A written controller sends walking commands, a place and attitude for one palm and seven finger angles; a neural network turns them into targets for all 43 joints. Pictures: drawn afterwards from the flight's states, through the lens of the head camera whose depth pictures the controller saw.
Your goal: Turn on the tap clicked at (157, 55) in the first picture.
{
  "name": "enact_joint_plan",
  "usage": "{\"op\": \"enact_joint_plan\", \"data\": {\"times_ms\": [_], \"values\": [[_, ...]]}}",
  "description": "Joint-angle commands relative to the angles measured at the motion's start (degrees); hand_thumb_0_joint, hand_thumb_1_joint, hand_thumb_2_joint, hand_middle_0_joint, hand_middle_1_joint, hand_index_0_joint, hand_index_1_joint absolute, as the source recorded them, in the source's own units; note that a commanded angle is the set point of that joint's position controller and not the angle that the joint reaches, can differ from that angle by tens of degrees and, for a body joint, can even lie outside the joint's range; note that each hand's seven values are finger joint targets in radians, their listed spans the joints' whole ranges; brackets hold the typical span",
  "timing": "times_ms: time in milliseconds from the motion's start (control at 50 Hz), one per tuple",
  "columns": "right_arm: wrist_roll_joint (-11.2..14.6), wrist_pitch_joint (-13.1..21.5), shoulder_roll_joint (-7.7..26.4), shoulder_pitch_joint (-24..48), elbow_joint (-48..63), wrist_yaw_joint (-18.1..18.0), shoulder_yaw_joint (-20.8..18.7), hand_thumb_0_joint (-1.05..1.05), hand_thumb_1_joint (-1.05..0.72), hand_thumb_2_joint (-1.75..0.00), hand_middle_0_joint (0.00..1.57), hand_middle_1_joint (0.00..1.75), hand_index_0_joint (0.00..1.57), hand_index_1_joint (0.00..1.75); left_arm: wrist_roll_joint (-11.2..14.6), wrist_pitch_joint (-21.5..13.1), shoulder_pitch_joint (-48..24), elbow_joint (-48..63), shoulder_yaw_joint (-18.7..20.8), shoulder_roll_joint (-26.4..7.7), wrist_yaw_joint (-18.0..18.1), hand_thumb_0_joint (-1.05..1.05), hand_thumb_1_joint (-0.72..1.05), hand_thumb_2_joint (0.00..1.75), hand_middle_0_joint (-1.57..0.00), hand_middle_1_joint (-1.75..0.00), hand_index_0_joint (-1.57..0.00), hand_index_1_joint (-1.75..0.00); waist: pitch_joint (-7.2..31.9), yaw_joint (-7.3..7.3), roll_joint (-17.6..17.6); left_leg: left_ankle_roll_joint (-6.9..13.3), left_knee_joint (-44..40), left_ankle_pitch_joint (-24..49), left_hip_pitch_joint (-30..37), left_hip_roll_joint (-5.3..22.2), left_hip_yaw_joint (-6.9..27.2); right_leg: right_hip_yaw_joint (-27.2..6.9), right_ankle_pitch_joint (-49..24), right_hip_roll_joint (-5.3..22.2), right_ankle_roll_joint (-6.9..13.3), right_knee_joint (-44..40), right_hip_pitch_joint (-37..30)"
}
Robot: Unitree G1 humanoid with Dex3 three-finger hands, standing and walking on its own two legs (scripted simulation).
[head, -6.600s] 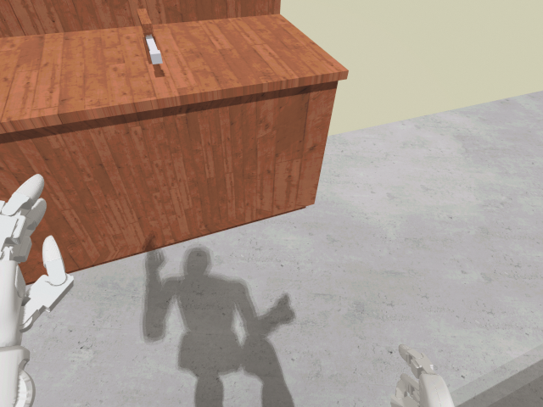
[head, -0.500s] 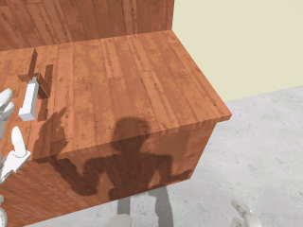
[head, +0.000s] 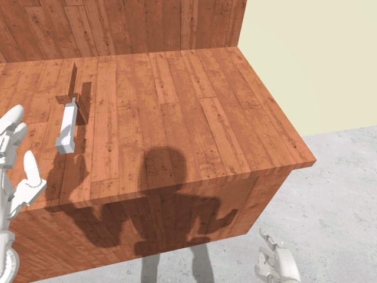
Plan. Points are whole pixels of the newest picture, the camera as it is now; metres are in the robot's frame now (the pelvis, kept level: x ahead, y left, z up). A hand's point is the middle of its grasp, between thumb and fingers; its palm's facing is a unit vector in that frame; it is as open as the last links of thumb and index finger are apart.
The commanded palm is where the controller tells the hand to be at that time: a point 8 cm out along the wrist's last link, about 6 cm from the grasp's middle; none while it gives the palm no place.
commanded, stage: come to a stop and stand still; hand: left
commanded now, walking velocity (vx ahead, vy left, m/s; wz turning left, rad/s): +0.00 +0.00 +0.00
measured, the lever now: (65, 145) +0.35 +0.31 +0.08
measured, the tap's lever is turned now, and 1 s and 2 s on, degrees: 0 0 0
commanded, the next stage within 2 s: look again from close up in 1.42 s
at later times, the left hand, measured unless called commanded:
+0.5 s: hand (7, 191) +0.20 +0.30 +0.16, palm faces +0.44 -0.83 -0.35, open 7.4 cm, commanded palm +0.14 +0.31 +0.18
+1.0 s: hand (30, 175) +0.22 +0.28 +0.16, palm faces +0.40 -0.84 -0.36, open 7.4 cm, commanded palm +0.16 +0.31 +0.18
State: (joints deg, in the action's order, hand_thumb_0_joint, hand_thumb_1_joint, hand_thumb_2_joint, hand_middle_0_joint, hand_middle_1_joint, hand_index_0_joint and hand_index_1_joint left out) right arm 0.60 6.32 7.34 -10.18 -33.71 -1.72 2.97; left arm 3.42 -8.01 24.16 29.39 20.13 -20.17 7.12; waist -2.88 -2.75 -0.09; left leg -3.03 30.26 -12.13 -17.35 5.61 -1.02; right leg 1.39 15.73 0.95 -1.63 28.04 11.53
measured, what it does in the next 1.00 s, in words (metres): stands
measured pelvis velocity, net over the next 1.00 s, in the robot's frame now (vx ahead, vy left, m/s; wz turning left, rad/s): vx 0.00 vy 0.03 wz -0.01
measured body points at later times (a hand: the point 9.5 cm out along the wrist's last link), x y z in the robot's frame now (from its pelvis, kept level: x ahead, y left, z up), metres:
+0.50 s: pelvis -0.03 +0.03 +0.00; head -0.01 +0.06 +0.45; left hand +0.17 +0.34 +0.18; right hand +0.13 -0.20 -0.07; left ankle +0.04 +0.15 -0.74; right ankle -0.01 -0.14 -0.73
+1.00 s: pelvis +0.00 +0.03 +0.00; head +0.03 +0.05 +0.45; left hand +0.20 +0.32 +0.18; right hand +0.19 -0.19 -0.06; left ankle +0.04 +0.15 -0.74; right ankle -0.01 -0.14 -0.73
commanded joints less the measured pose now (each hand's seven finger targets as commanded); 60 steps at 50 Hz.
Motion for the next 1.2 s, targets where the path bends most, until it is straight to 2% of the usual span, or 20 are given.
{"op": "enact_joint_plan", "data": {"times_ms": [0, 20, 40, 60, 80, 100, 120, 160, 180, 220, 260, 280, 300, 340, 460, 500, 580, 780, 1100, 1180], "values": [[0.3, 2.5, 9.2, 4.2, 8.2, -1.6, -4.1, 0.00, -0.90, -0.90, 0.20, 0.30, 0.20, 0.30, 0.3, -2.6, -4.3, 11.3, 4.9, -9.0, 1.4, 0.00, 0.90, 0.90, -0.20, -0.30, -0.20, -0.30, 8.6, 1.99, 2.9, 1.8, -5.5, 1.5, 4.8, -1.6, -2.0, -0.9, -10.1, 0.4, 0.9, -6.7, -0.4], [-3.7, 5.6, 11.6, -2.3, 5.2, -1.8, -7.6, 0.00, -0.90, -0.90, 0.20, 0.30, 0.20, 0.30, -8.5, -8.7, -59.6, 19.6, 37.8, -54.1, -0.3, 0.00, 0.90, 0.90, -0.20, -0.30, -0.20, -0.30, 0.1, -1.80, -11.1, 3.1, 4.9, 6.9, -2.2, -0.3, -4.2, -8.5, -19.5, 4.6, 1.7, -14.3, 6.3], [-1.7, 6.0, 5.4, 0.9, 2.7, -1.5, -5.1, 0.00, -0.90, -0.90, 0.20, 0.30, 0.20, 0.30, -4.0, -6.2, -27.8, -11.4, 13.1, -18.8, -3.0, 0.00, 0.90, 0.90, -0.20, -0.30, -0.20, -0.30, 7.2, 0.85, -16.0, 3.4, 2.3, 5.3, 3.3, -7.1, -2.7, -10.7, -27.9, 7.7, 7.4, -8.0, 3.1], [-0.4, 6.6, 10.6, -0.3, 7.8, -0.9, -7.1, 0.00, -0.90, -0.90, 0.20, 0.30, 0.20, 0.30, -2.6, -6.0, -14.8, -10.8, 8.5, -12.2, -3.6, 0.00, 0.90, 0.90, -0.20, -0.30, -0.20, -0.30, 8.3, -0.64, -5.5, 2.6, 0.2, 7.9, 7.1, -5.1, -4.7, -11.9, -34.1, 6.6, 4.7, -6.4, 0.7], [0.7, 6.9, 10.0, 1.4, 8.8, 0.3, -6.5, 0.00, -0.90, -0.90, 0.20, 0.30, 0.20, 0.30, -0.9, -6.6, -10.6, -4.6, 0.7, -4.1, -3.6, 0.00, 0.90, 0.90, -0.20, -0.30, -0.20, -0.30, 12.6, 0.24, 7.0, 3.6, -2.9, 14.7, 11.7, -3.6, -4.2, -6.9, -30.8, 4.8, 3.8, -2.0, -2.6], [0.7, 7.0, 11.2, 1.2, 9.3, 1.2, -7.1, 0.00, -0.90, -0.90, 0.20, 0.30, 0.20, 0.30, -0.8, -7.3, -11.8, 3.7, 2.6, -7.1, -3.1, 0.00, 0.90, 0.90, -0.20, -0.30, -0.20, -0.30, 14.6, 0.38, 9.1, 4.1, -3.3, 19.6, 12.9, -1.8, -2.8, -4.4, -23.1, 3.1, 2.6, -1.3, -3.0], [0.7, 6.9, 10.8, 2.5, 10.0, 1.7, -6.8, 0.00, -0.90, -0.90, 0.20, 0.30, 0.20, 0.30, -0.8, -7.3, -8.9, 7.1, 2.9, -8.4, -2.5, 0.00, 0.90, 0.90, -0.20, -0.30, -0.20, -0.30, 14.0, -0.34, 6.9, 4.2, -2.5, 20.5, 12.5, -1.2, -2.4, -3.5, -19.7, 2.4, 1.9, -2.1, -2.6], [0.6, 6.6, 10.5, 3.1, 10.5, 2.0, -6.6, 0.00, -0.90, -0.90, 0.20, 0.30, 0.20, 0.30, -0.6, -7.2, -3.5, 10.2, 4.8, -10.4, -1.8, 0.00, 0.90, 0.90, -0.20, -0.30, -0.20, -0.30, 12.3, -0.16, 0.4, 3.6, -2.3, 12.8, 8.7, -2.3, -2.3, -3.2, -13.9, 2.5, 1.9, -4.5, -2.4], [1.2, 6.4, 10.3, 3.9, 10.3, 1.8, -6.0, 0.00, -0.90, -0.90, 0.20, 0.30, 0.20, 0.30, -0.2, -6.8, 1.1, 8.8, 6.2, -10.8, -1.0, 0.00, 0.90, 0.90, -0.20, -0.30, -0.20, -0.30, 11.3, 0.10, -0.2, 3.6, -3.5, 8.9, 8.8, -2.1, -2.3, -2.3, -10.9, 2.0, 1.9, -4.8, -1.5], [0.7, 5.9, 10.7, 4.1, 11.0, 0.8, -6.1, 0.00, -0.90, -0.90, 0.20, 0.30, 0.20, 0.30, -0.2, -7.3, -1.2, 11.0, 8.8, -12.7, -0.5, 0.00, 0.90, 0.90, -0.20, -0.30, -0.20, -0.30, 7.6, 0.75, -1.7, 3.3, -5.1, -0.7, 4.7, -2.7, -1.5, -2.7, -2.9, 2.0, 1.9, -6.5, 0.9], [0.5, 5.6, 10.8, 4.0, 10.7, -0.3, -5.9, 0.00, -0.90, -0.90, 0.20, 0.30, 0.20, 0.30, -0.2, -8.1, -3.0, 9.9, 10.9, -13.7, -0.3, 0.00, 0.90, 0.90, -0.20, -0.30, -0.20, -0.30, 3.8, 1.36, 0.2, 3.2, -7.5, -8.5, 2.7, -2.8, -0.7, -3.2, 4.8, 1.3, 2.1, -8.2, 4.0], [0.7, 5.3, 11.0, 4.7, 10.5, -0.8, -5.7, 0.00, -0.90, -0.90, 0.20, 0.30, 0.20, 0.30, -0.3, -8.3, -3.8, 10.7, 12.7, -15.8, 0.2, 0.00, 0.90, 0.90, -0.20, -0.30, -0.20, -0.30, 2.6, 1.35, 4.1, 3.5, -9.4, -9.8, 3.2, -1.8, -0.3, -2.3, 5.2, 0.4, 1.8, -7.6, 4.7], [0.5, 5.4, 11.5, 4.0, 10.3, -1.1, -5.9, 0.00, -0.90, -0.90, 0.20, 0.30, 0.20, 0.30, -0.6, -8.8, -5.8, 10.5, 11.3, -13.8, 0.2, 0.00, 0.90, 0.90, -0.20, -0.30, -0.20, -0.30, 2.7, 1.71, 6.6, 4.3, -11.6, -14.1, 0.2, -0.6, 1.4, -1.0, 5.9, 0.0, 1.8, -5.5, 2.1], [0.7, 6.1, 11.3, 3.4, 10.2, -1.0, -5.8, 0.00, -0.90, -0.90, 0.20, 0.30, 0.20, 0.30, -1.2, -9.2, -7.5, 8.8, 10.2, -12.4, 0.2, 0.00, 0.90, 0.90, -0.20, -0.30, -0.20, -0.30, 3.3, 1.08, 10.1, 5.1, -13.6, -19.3, -3.3, 0.6, 1.9, -0.3, 4.6, -1.1, 1.6, -2.3, -2.1], [0.5, 8.0, 11.1, 2.4, 8.6, 0.1, -5.6, 0.00, -0.90, -0.90, 0.20, 0.30, 0.20, 0.30, -2.6, -8.7, -10.0, 9.2, 3.8, -7.5, -0.3, 0.00, 0.90, 0.90, -0.20, -0.30, -0.20, -0.30, 3.3, 1.56, 5.2, 4.3, -9.6, -18.4, 0.0, -1.6, 1.0, -2.5, 5.3, -0.9, 1.9, -6.9, 0.8], [0.3, 8.2, 11.4, 2.7, 7.9, 0.2, -5.4, 0.00, -0.90, -0.90, 0.20, 0.30, 0.20, 0.30, -2.9, -8.3, -11.0, 9.5, 3.2, -7.2, -0.2, 0.00, 0.90, 0.90, -0.20, -0.30, -0.20, -0.30, 3.1, 1.82, 6.9, 4.4, -11.3, -19.0, 0.4, -1.0, 2.0, -1.6, 4.7, -1.4, 1.5, -6.4, 0.8], [0.3, 7.9, 10.6, 3.3, 7.5, 0.4, -4.9, 0.00, -0.90, -0.90, 0.20, 0.30, 0.20, 0.30, -3.0, -7.7, -9.6, 8.0, 6.4, -9.7, 0.1, 0.00, 0.90, 0.90, -0.20, -0.30, -0.20, -0.30, 3.8, 1.32, 5.7, 4.1, -11.6, -15.6, 2.2, -1.1, 2.5, -1.4, 1.8, -1.7, 1.3, -6.8, 0.2], [0.6, 6.2, 9.9, 4.6, 8.2, 0.6, -4.9, 0.00, -0.90, -0.90, 0.20, 0.30, 0.20, 0.30, -1.8, -6.6, -5.9, 10.4, 6.8, -9.0, -0.1, 0.00, 0.90, 0.90, -0.20, -0.30, -0.20, -0.30, 7.8, 1.37, 4.7, 3.5, -8.1, 1.1, 8.3, -2.1, -0.3, -1.2, -9.9, -0.9, 1.2, -6.8, -2.0], [0.9, 3.3, 10.5, 4.6, 9.3, 0.0, -5.8, 0.00, -0.90, -0.90, 0.20, 0.30, 0.20, 0.30, -1.2, -5.3, -3.6, 10.8, 6.3, -8.6, 0.7, 0.00, 0.90, 0.90, -0.20, -0.30, -0.20, -0.30, 7.9, 1.57, 4.0, 3.8, -5.7, 7.1, 8.9, -2.2, -1.1, -1.2, -15.1, 0.5, 1.3, -6.7, -3.4], [1.1, 3.1, 10.5, 5.2, 9.5, -0.1, -5.8, 0.00, -0.90, -0.90, 0.20, 0.30, 0.20, 0.30, -1.2, -5.0, -2.8, 12.1, 8.0, -10.6, 1.1, 0.00, 0.90, 0.90, -0.20, -0.30, -0.20, -0.30, 9.2, 1.36, 4.0, 3.7, -5.2, 11.7, 10.8, -1.8, -1.0, -1.1, -17.4, 0.5, 1.2, -5.7, -3.5]]}}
